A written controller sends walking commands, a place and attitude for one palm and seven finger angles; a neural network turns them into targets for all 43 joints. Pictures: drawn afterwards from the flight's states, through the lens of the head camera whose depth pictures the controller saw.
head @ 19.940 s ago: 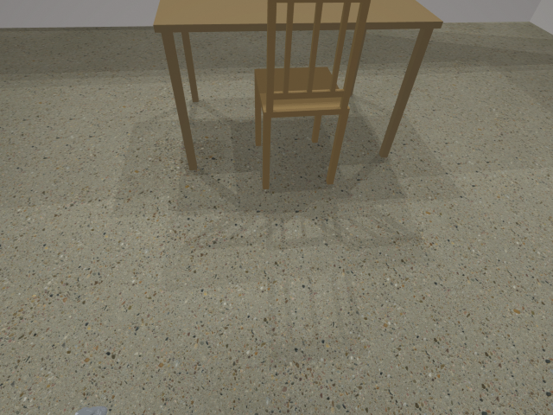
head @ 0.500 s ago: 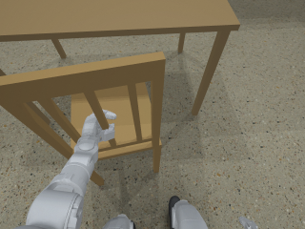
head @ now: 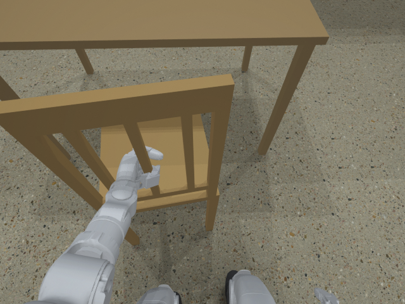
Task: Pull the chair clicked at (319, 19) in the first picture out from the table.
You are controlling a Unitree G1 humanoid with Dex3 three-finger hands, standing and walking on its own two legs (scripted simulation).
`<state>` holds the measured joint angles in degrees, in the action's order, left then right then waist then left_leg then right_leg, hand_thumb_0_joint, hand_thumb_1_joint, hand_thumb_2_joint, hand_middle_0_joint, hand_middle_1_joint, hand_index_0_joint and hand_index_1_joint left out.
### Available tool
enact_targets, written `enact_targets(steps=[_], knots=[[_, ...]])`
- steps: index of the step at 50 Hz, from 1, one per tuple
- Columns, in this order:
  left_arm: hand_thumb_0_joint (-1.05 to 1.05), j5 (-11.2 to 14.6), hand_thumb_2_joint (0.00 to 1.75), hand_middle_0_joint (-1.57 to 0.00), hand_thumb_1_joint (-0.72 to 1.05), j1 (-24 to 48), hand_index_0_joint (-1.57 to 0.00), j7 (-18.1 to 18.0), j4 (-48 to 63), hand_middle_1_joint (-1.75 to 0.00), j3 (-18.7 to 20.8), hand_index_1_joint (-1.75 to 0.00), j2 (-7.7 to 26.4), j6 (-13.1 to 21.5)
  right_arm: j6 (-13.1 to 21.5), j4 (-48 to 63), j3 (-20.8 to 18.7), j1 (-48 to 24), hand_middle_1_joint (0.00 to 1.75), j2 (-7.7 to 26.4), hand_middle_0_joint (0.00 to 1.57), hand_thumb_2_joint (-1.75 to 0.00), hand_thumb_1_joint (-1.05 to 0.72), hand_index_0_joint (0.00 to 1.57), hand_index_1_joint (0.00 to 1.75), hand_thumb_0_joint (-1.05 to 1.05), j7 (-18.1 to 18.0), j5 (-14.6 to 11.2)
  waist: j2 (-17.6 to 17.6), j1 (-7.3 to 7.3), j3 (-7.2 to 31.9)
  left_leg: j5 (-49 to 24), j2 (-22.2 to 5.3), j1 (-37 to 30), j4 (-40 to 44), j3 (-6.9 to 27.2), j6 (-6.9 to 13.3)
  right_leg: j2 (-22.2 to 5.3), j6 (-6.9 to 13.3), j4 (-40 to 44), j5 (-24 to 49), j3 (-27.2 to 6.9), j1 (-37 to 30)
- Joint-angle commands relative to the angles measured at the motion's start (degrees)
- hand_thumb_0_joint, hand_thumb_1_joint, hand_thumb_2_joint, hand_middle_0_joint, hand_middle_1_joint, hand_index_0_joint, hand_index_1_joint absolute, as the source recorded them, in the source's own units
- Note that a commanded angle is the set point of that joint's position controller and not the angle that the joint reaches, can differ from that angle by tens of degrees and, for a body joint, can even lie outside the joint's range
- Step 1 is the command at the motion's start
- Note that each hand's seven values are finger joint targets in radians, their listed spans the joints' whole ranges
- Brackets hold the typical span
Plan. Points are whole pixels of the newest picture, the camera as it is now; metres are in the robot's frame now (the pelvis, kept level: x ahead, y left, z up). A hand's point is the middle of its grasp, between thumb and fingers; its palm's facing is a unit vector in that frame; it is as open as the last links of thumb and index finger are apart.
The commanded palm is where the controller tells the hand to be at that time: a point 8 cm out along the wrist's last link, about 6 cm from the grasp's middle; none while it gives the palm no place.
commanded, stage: step backward, pulling the chair out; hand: left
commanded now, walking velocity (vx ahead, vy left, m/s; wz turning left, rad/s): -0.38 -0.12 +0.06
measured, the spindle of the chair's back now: (145, 164) +0.41 +0.13 -0.04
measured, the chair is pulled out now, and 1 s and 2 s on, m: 0.25 0.32 0.46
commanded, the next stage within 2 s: none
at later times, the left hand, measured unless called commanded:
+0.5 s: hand (153, 186) +0.35 +0.11 -0.05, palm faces -0.01 -0.98 -0.21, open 5.3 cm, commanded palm +0.36 +0.16 -0.05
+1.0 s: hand (151, 203) +0.31 +0.11 -0.05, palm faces +0.02 -0.98 -0.20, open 5.4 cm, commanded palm +0.32 +0.16 -0.04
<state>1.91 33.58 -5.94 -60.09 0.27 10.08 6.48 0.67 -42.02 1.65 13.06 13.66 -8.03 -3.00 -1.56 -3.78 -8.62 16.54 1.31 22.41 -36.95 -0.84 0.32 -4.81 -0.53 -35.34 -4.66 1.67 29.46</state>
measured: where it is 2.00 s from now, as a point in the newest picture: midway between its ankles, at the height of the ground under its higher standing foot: outside the picture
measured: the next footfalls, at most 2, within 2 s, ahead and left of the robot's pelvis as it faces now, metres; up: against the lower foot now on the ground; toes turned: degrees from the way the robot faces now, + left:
right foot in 0.88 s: +0.05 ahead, -0.15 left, +0.00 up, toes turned -3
left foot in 1.54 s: -0.15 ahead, +0.11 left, +0.00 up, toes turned -2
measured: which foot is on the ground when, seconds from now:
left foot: down 0.00-1.00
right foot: down 0.00-0.78, up 0.80-0.86, down 0.88-1.00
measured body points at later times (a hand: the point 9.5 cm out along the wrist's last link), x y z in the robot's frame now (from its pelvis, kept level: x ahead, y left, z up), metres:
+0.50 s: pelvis -0.03 -0.01 +0.00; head +0.05 -0.02 +0.44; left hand +0.35 +0.16 -0.04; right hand +0.04 -0.28 -0.13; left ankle +0.03 +0.12 -0.72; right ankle +0.08 -0.14 -0.72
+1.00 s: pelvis -0.07 -0.03 +0.00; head +0.02 -0.03 +0.44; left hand +0.31 +0.16 -0.04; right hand +0.02 -0.28 -0.14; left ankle -0.02 +0.11 -0.72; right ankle +0.01 -0.15 -0.72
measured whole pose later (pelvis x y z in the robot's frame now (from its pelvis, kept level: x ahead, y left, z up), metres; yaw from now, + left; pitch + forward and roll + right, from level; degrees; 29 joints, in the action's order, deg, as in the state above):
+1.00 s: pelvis -0.07 -0.03 +0.00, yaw +0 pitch +1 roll +0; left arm 3.0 36.5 -5.0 -63.9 3.2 12.5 6.9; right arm 1.9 -44.6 1.7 9.9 12.7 -6.9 -3.1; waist 0.7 -3.8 -10.7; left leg 13.3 -1.5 24.3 -36.3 1.6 -1.9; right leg -1.2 0.2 -33.4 -9.1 2.8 25.6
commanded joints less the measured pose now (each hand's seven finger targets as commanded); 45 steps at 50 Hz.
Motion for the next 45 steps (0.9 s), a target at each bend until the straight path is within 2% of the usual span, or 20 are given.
enact_targets(steps=[1,4,6,9,12,16,18,20,22,24,25,28,30,32,35,37,39,42,43,45], knots=[[0.0,-1.5,0.9,-0.5,0.9,26.1,-0.5,-0.1,14.3,-1.45,0.2,-1.45,8.9,5.5,1.5,4.1,-2.9,0.9,0.3,7.9,0.2,-0.9,-0.9,0.2,0.3,0.0,-0.1,0.6,10.3,1.16,27.5,-26.7,-12.4,-4.3,7.1,8.9,-0.5,-3.0,2.6,-3.2,9.2,-2.7,-16.5],[0.0,-1.1,0.9,-0.5,0.9,24.1,-0.5,-0.2,12.2,-1.45,2.0,-1.45,11.5,5.9,1.4,2.6,-3.7,2.4,0.3,8.5,0.2,-0.9,-0.9,0.2,0.3,0.0,-0.5,0.3,7.3,0.96,32.3,-28.1,-11.1,-7.2,3.9,7.5,-1.0,-4.0,2.7,-1.4,17.5,-3.9,-17.9],[0.0,-0.9,0.9,-0.5,0.9,23.9,-0.5,-0.2,12.1,-1.45,2.4,-1.45,12.4,6.3,1.5,2.3,-3.6,2.4,0.3,7.8,0.2,-0.9,-0.9,0.2,0.3,0.0,-0.5,-0.1,3.8,0.67,34.3,-18.5,-8.3,-6.4,1.1,5.6,-1.8,-6.9,3.4,2.0,17.6,-6.0,-18.3],[0.0,-0.4,0.9,-0.5,0.9,21.4,-0.5,-0.4,9.8,-1.45,3.2,-1.45,14.5,5.7,2.1,1.8,-3.3,3.1,0.3,7.9,0.2,-0.9,-0.9,0.2,0.3,0.0,-0.4,-0.5,-2.1,0.53,33.0,-2.9,-3.7,-7.4,-2.9,3.4,-2.2,-11.5,4.9,11.2,8.3,-9.5,-15.7],[0.0,-0.3,0.9,-0.5,0.9,21.4,-0.5,-0.4,10.0,-1.45,3.3,-1.45,14.4,5.2,2.6,2.6,-2.5,1.8,0.3,7.6,0.2,-0.9,-0.9,0.2,0.3,0.0,-0.2,-0.9,-5.1,0.91,31.1,6.9,-1.7,-7.9,-3.2,2.5,-1.9,-13.4,5.1,16.3,-2.0,-8.7,-14.6],[0.0,-0.3,0.9,-0.5,0.9,21.2,-0.5,-0.7,12.1,-1.45,2.3,-1.45,12.6,5.0,2.6,4.3,-2.4,0.1,0.3,9.1,0.2,-0.9,-0.9,0.2,0.3,0.0,-0.4,-0.6,5.2,1.52,29.4,-7.3,-8.4,-7.5,10.8,7.3,0.5,-4.2,0.5,8.4,-9.9,-2.6,-14.4],[0.0,-0.7,0.9,-0.5,0.9,22.4,-0.5,-0.9,14.2,-1.45,1.7,-1.45,11.6,5.0,2.0,6.1,-2.6,-1.2,0.3,9.3,0.2,-0.9,-0.9,0.2,0.3,0.0,-0.4,0.1,13.4,2.01,25.9,-4.3,-12.9,-1.2,16.5,10.5,3.0,-0.3,0.1,-0.5,-15.1,-1.2,-16.4],[0.0,-0.4,0.9,-0.5,0.9,23.9,-0.5,-0.9,14.9,-1.45,2.4,-1.45,11.4,5.2,1.9,5.3,-2.7,-0.3,0.3,8.6,0.2,-0.9,-0.9,0.2,0.3,0.0,-0.5,0.0,12.1,2.08,29.0,-19.6,-14.5,-3.9,12.5,11.3,4.1,0.3,0.5,-4.0,-4.8,-1.8,-18.1],[0.0,-0.6,0.9,-0.5,0.9,23.9,-0.5,-0.5,13.4,-1.45,2.8,-1.45,12.2,5.4,2.0,4.2,-3.3,0.9,0.3,8.7,0.2,-0.9,-0.9,0.2,0.3,0.0,-0.4,0.0,8.8,1.41,32.0,-28.2,-13.1,-7.5,7.3,8.5,2.1,-1.8,0.9,-1.2,8.2,-2.8,-19.5],[0.0,-0.9,0.9,-0.5,0.9,24.2,-0.5,0.0,12.7,-1.45,1.4,-1.45,11.2,5.2,2.1,4.6,-3.1,-0.1,0.3,8.6,0.2,-0.9,-0.9,0.2,0.3,0.0,-0.1,0.1,11.2,1.68,25.4,-16.6,-12.9,-0.9,9.7,8.9,1.3,-2.6,1.9,-2.0,-0.4,-3.5,-17.3],[0.0,-0.7,0.9,-0.5,0.9,25.1,-0.5,-0.2,13.2,-1.45,1.5,-1.45,11.6,5.8,2.2,3.9,-3.2,0.6,0.3,8.5,0.2,-0.9,-0.9,0.2,0.3,0.0,-0.3,-0.1,9.9,1.72,27.5,-16.3,-12.3,-1.5,8.4,8.3,1.2,-2.5,2.3,-0.9,0.5,-3.9,-18.2],[0.0,-0.3,0.9,-0.5,0.9,22.6,-0.5,-0.6,11.1,-1.45,3.4,-1.45,15.1,6.2,2.9,2.5,-3.7,2.6,0.3,8.5,0.2,-0.9,-0.9,0.2,0.3,0.0,-0.7,-0.8,0.5,1.23,31.2,-7.6,-6.6,-5.2,0.2,4.2,-1.3,-8.3,4.0,7.7,2.7,-9.3,-16.0],[0.0,-0.1,0.9,-0.5,0.9,21.1,-0.5,-0.6,9.6,-1.45,3.7,-1.45,16.4,5.8,3.3,1.6,-3.4,3.3,0.3,8.0,0.2,-0.9,-0.9,0.2,0.3,0.0,-0.3,-1.1,-5.6,1.03,30.5,6.2,-1.6,-8.2,-6.7,1.8,-2.3,-14.2,5.9,17.5,-5.6,-13.5,-11.8],[0.0,-0.3,0.9,-0.5,0.9,21.1,-0.5,-0.4,9.5,-1.45,3.8,-1.45,15.8,5.3,3.7,1.7,-2.5,1.9,0.3,7.6,0.2,-0.9,-0.9,0.2,0.3,0.0,-0.2,-0.9,-6.2,1.69,29.5,10.2,-0.8,-6.5,-10.2,2.8,-2.1,-15.2,6.8,19.4,-7.7,-12.6,-13.0],[0.0,-0.1,0.9,-0.5,0.9,21.5,-0.5,-0.4,9.6,-1.45,3.3,-1.45,14.1,4.1,3.8,0.8,-1.6,2.9,0.3,8.5,0.2,-0.9,-0.9,0.2,0.3,0.0,-0.4,-0.8,-4.4,0.7,29.9,0.9,-3.1,-10.0,4.5,3.8,-1.5,-11.3,4.1,12.8,2.3,-5.9,-15.9],[0.0,-0.1,0.9,-0.5,0.9,23.1,-0.5,-0.5,11.8,-1.45,2.3,-1.45,12.7,4.7,3.7,2.6,-2.2,0.9,0.3,9.8,0.2,-0.9,-0.9,0.2,0.3,0.0,-0.7,-0.5,7.0,1.66,29.6,-14.1,-9.9,-9.3,13.0,9.1,0.9,-3.3,0.2,3.7,-1.8,-1.7,-15.4],[0.0,-0.7,0.9,-0.5,0.9,26.3,-0.5,-0.4,14.6,-1.45,0.9,-1.45,10.4,4.4,2.7,4.7,-2.3,-1.1,0.3,9.1,0.2,-0.9,-0.9,0.2,0.3,0.0,-0.3,0.7,19.2,2.22,26.3,-15.2,-16.1,-4.0,16.8,14.2,4.5,0.5,0.3,-8.2,-12.9,-0.8,-14.3],[0.0,-0.7,0.9,-0.5,0.9,25.6,-0.5,-0.3,12.0,-1.45,2.6,-1.45,10.6,5.0,2.8,1.9,-3.0,2.1,0.3,8.8,0.2,-0.9,-0.9,0.2,0.3,0.0,0.1,0.6,8.7,1.81,31.8,-44.6,-15.9,-16.7,5.0,12.8,4.3,0.0,1.1,-2.1,-0.1,-2.3,-14.2],[0.0,-0.7,0.9,-0.5,0.9,25.4,-0.5,-0.1,10.4,-1.45,3.3,-1.45,11.6,4.7,2.9,1.6,-3.4,2.1,0.3,9.2,0.2,-0.9,-0.9,0.2,0.3,0.0,0.2,0.6,6.5,1.49,32.3,-45.3,-15.3,-16.5,3.5,11.7,2.9,-0.6,1.3,-0.2,6.5,-2.5,-16.3],[0.0,-1.3,0.9,-0.5,0.9,26.5,-0.5,0.5,11.3,-1.45,1.4,-1.45,10.2,5.6,2.8,1.8,-3.1,1.4,0.3,8.5,0.2,-0.9,-0.9,0.2,0.3,0.0,0.7,0.7,10.6,0.97,29.5,-35.3,-13.5,-10.7,4.1,9.6,0.6,-3.0,2.3,1.1,13.3,-4.0,-18.1]])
